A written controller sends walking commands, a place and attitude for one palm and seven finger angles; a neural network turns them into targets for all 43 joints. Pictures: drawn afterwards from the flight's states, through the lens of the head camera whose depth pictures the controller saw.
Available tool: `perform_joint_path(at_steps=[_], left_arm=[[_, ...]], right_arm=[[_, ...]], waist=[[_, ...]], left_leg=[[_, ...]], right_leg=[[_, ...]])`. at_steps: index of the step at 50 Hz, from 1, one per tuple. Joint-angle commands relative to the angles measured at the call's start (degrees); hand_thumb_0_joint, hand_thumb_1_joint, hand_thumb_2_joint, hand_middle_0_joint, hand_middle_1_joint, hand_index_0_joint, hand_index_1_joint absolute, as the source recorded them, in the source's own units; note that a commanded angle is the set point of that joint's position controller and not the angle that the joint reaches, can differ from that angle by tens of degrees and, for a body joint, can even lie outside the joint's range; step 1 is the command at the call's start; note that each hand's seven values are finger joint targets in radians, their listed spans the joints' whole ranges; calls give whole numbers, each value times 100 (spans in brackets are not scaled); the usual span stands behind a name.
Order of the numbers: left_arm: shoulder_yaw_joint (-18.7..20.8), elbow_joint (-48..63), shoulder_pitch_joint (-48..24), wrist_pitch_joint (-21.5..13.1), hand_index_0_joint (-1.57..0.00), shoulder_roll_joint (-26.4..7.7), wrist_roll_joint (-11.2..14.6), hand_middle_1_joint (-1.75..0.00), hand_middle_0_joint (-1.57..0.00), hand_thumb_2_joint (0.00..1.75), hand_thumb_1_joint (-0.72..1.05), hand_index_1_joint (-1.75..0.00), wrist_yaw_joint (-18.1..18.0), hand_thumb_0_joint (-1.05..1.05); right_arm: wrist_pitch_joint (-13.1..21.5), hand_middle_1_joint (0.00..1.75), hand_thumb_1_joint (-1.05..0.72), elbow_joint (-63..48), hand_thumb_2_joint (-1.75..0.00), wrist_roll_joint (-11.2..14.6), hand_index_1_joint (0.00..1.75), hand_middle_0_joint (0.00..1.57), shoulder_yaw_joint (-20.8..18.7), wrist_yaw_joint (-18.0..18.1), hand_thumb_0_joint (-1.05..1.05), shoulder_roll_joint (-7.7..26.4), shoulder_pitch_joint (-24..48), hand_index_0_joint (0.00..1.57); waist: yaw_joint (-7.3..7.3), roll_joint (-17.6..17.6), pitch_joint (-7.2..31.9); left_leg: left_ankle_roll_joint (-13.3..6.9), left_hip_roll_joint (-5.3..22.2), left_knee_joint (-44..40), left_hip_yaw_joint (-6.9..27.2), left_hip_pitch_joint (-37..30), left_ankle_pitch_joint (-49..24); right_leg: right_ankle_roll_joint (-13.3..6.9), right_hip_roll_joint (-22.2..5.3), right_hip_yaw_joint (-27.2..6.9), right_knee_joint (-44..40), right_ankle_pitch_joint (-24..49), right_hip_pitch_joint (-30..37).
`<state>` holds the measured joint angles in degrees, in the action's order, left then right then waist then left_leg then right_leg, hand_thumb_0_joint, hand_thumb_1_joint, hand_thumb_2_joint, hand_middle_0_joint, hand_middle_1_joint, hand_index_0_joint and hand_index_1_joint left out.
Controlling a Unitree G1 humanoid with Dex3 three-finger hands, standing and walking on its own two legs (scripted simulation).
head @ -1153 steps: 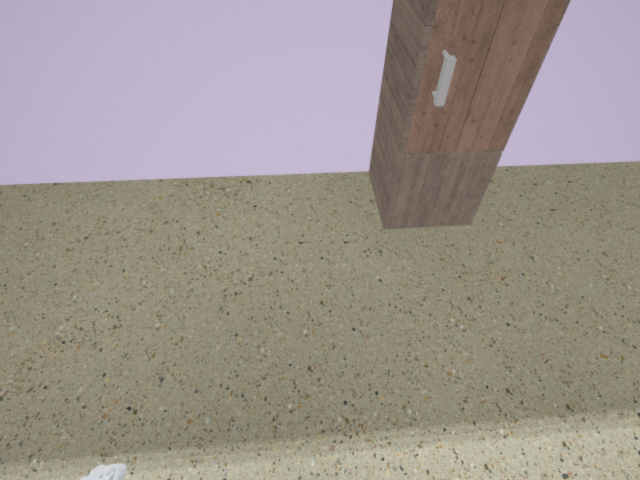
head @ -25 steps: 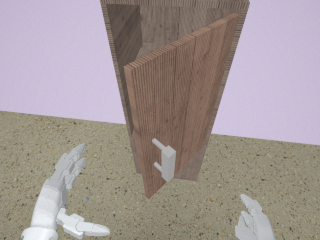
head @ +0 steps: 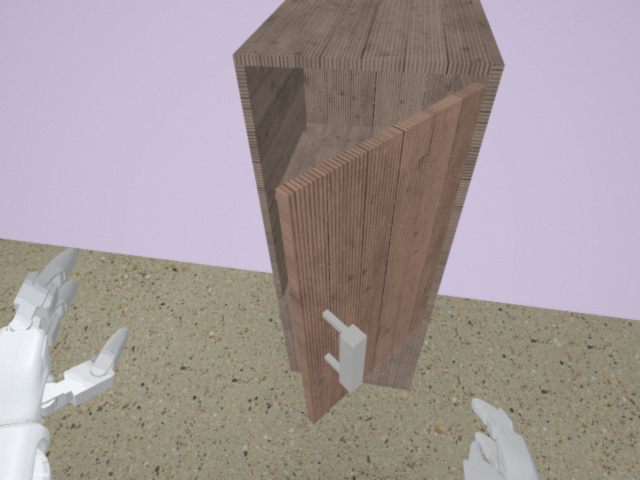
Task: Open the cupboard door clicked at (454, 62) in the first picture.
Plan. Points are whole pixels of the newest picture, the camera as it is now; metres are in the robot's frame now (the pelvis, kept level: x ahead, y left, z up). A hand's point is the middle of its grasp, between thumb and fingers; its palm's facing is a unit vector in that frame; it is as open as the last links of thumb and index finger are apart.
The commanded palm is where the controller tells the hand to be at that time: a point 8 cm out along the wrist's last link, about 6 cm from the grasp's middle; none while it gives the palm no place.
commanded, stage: draw the hand back to the body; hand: left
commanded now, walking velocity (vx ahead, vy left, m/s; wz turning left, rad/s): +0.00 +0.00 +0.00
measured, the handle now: (340, 350) +0.33 +0.02 -0.06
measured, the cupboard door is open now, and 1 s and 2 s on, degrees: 53 53 53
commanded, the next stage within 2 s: step back with the hand held close in 0.46 s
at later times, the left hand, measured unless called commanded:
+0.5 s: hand (82, 350) +0.18 +0.25 +0.16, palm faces +0.45 -0.80 -0.40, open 7.4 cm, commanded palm +0.13 +0.29 +0.17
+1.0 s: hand (58, 379) +0.16 +0.26 +0.15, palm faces +0.35 -0.78 -0.52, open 7.4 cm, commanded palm +0.10 +0.30 +0.18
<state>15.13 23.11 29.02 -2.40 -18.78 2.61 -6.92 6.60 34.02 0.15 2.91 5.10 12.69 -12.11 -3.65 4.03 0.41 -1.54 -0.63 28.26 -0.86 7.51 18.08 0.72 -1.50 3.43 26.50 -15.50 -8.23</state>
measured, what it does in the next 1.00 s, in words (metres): stands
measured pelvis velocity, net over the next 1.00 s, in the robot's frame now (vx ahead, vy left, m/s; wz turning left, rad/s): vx -0.05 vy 0.00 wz -0.01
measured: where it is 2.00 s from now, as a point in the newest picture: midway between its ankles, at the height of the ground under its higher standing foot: outside the picture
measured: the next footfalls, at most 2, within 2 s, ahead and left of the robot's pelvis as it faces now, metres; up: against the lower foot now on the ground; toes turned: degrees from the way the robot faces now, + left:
right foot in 1.70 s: -0.18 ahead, -0.10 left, +0.00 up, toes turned +4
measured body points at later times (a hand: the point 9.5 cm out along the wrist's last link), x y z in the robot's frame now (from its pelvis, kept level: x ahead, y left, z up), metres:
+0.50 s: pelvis -0.01 -0.01 +0.01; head -0.02 -0.03 +0.45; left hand +0.15 +0.29 +0.18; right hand +0.18 -0.23 -0.08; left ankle -0.03 +0.10 -0.74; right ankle -0.01 -0.13 -0.74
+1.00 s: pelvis -0.05 +0.00 +0.00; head -0.02 -0.01 +0.45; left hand +0.13 +0.30 +0.18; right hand +0.13 -0.25 -0.08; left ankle -0.03 +0.10 -0.74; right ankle -0.01 -0.13 -0.74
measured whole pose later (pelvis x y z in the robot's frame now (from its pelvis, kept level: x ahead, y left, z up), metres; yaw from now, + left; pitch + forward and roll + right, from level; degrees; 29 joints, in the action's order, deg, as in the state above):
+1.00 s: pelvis -0.05 +0.00 +0.00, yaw -1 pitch +0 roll -1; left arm 22.7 26.8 32.4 -7.9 -23.8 3.0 -7.0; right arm -0.1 32.3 0.8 -1.2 5.5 14.0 -9.0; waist -0.3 1.8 -2.5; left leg -1.7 -0.4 26.8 -1.6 14.3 12.6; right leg 0.7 -1.2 2.8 23.7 -9.1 -14.6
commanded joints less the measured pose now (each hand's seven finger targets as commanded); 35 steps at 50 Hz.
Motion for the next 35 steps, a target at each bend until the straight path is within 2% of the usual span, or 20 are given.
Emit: perform_joint_path(at_steps=[1, 4, 6, 7, 9, 12, 13, 17, 18, 19, 21, 22, 25, 26, 28, 29, 30, 31, 32, 35], left_arm=[[956, 1235, -675, -474, -20, -1048, -1, -30, -20, 86, 80, -30, -128, 0], [1239, 1230, -754, -525, -20, -1212, 28, -30, -20, 90, 90, -30, -147, 0], [952, 931, -534, -504, -20, -867, 33, -30, -20, 90, 90, -30, -90, 0], [867, 879, -522, -490, -20, -795, 30, -30, -20, 90, 90, -30, -62, 0], [869, 1043, -669, -505, -20, -875, 17, -30, -20, 90, 90, -30, -60, 0], [1057, 1060, -593, -505, -20, -1075, 8, -30, -20, 90, 90, -30, -80, 0], [1024, 1236, -717, -521, -20, -1062, 0, -30, -20, 90, 90, -30, -79, 0], [1143, 1263, -765, -535, -20, -1196, -20, -30, -20, 90, 90, -30, -112, 0], [1101, 1301, -751, -545, -20, -1136, -4, -30, -20, 90, 90, -30, -106, 0], [1117, 1225, -680, -552, -20, -1138, 4, -30, -20, 90, 90, -30, -107, 0], [1072, 1104, -637, -540, -20, -1056, 19, -30, -20, 90, 90, -30, -87, 0], [1070, 1000, -611, -524, -20, -1048, 20, -30, -20, 90, 90, -30, -76, 0], [1023, 1106, -706, -556, -20, -1020, 12, -30, -20, 90, 90, -30, -70, 0], [1025, 1034, -679, -555, -20, -1009, 14, -30, -20, 90, 90, -30, -72, 0], [1002, 1072, -712, -566, -20, -1013, 13, -30, -20, 90, 90, -30, -68, 0], [1179, 1320, -1249, -611, -20, -1275, 9, -30, -20, 90, 90, -30, -107, 0], [1789, 1343, -1471, -809, -20, -1827, -17, -30, -20, 90, 90, -30, -134, 0], [1510, 805, -832, -801, -20, -1423, -20, -30, -20, 90, 90, -30, -70, 0], [1452, 977, -742, -857, -20, -1393, -42, -30, -20, 90, 90, -30, -49, 0], [1266, 1091, -160, -920, -20, -1192, -16, -30, -20, 90, 90, -30, -32, 0]], right_arm=[[331, 30, -90, -821, -90, -19, 30, 20, -263, 44, 0, 572, 753, 20], [338, 30, -90, -753, -90, -31, 30, 20, -293, 46, 0, 577, 805, 20], [316, 30, -90, -719, -90, -32, 30, 20, -313, 8, 0, 584, 777, 20], [304, 30, -90, -715, -90, -29, 30, 20, -333, -1, 0, 612, 818, 20], [286, 30, -90, -723, -90, -40, 30, 20, -358, -18, 0, 636, 807, 20], [277, 30, -90, -710, -90, -60, 30, 20, -380, -2, 0, 640, 834, 20], [273, 30, -90, -726, -90, -52, 30, 20, -374, -1, 0, 621, 857, 20], [322, 30, -90, -678, -90, -55, 30, 20, -351, 24, 0, 598, 896, 20], [342, 30, -90, -685, -90, -55, 30, 20, -346, 25, 0, 570, 892, 20], [347, 30, -90, -668, -90, -57, 30, 20, -353, 25, 0, 569, 881, 20], [344, 30, -90, -651, -90, -53, 30, 20, -367, 23, 0, 568, 884, 20], [332, 30, -90, -642, -90, -51, 30, 20, -375, 28, 0, 585, 909, 20], [350, 30, -90, -618, -90, -52, 30, 20, -375, 10, 0, 579, 897, 20], [352, 30, -90, -613, -90, -56, 30, 20, -377, 13, 0, 572, 896, 20], [353, 30, -90, -634, -90, -52, 30, 20, -376, 6, 0, 579, 926, 20], [369, 30, -90, -607, -90, -41, 30, 20, -383, 27, 0, 601, 954, 20], [227, 30, -90, -795, -90, 13, 30, 20, -369, 35, 0, 726, 806, 20], [124, 30, -90, -706, -90, -19, 30, 20, -401, 33, 0, 684, 822, 20], [62, 30, -90, -775, -90, -21, 30, 20, -416, 22, 0, 711, 866, 20], [-75, 30, -90, -842, -90, -50, 30, 20, -458, 14, 0, 768, 841, 20]], waist=[[0, -3, 250], [-39, 72, 329], [-1, -132, 151], [-6, -48, 113], [9, -64, 209], [-49, -119, 383], [-32, -38, 434], [-57, 171, 294], [-42, 158, 277], [-44, -33, 276], [-33, -164, 219], [-43, -151, 110], [-25, 38, 201], [-29, -74, 132], [-26, -79, 88], [-13, 29, 269], [257, -277, -254], [268, -515, -192], [257, -245, -118], [292, -91, 424]], left_leg=[[122, 165, -680, 92, 51, -1800], [111, 153, -732, 58, -33, -1814], [107, 167, -776, 49, -19, -1869], [98, 170, -784, 45, -40, -1917], [89, 164, -802, 44, -105, -1975], [70, 138, -792, 21, -160, -2005], [74, 138, -789, 15, -209, -2033], [99, 119, -832, 34, -169, -1900], [92, 115, -827, 23, -200, -1894], [85, 122, -834, 23, -205, -1851], [70, 128, -844, -1, -204, -1761], [69, 134, -860, -10, -164, -1701], [75, 127, -880, -12, -226, -1659], [70, 124, -899, -10, -194, -1593], [69, 128, -938, 15, -165, -1533], [61, 110, -925, 13, -233, -1478], [-29, 218, -761, 143, 298, -1104], [-44, 191, -634, 179, 260, -1061], [-34, 169, -629, 168, 288, -1188], [9, 233, -585, 150, 219, -1782]], right_leg=[[-165, 135, 11, -434, 1218, 339], [-168, 127, -22, -504, 1301, 467], [-148, 141, 7, -548, 1329, 414], [-157, 136, -10, -597, 1345, 419], [-139, 137, -16, -592, 1412, 464], [-153, 134, -42, -619, 1519, 604], [-146, 131, -55, -606, 1535, 607], [-169, 146, -53, -668, 1401, 580], [-156, 137, -61, -668, 1441, 546], [-147, 149, -50, -682, 1417, 535], [-134, 159, -67, -725, 1359, 485], [-142, 166, -77, -783, 1297, 467], [-134, 156, -89, -772, 1254, 474], [-129, 163, -77, -798, 1187, 450], [-135, 167, -90, -817, 1121, 465], [-138, 159, -126, -831, 1093, 501], [-95, -68, -452, -1105, 1188, -40], [-111, -164, -492, -1179, 1162, -131], [-139, -204, -456, -1139, 1334, -102], [-116, -207, -327, -841, 1841, 119]])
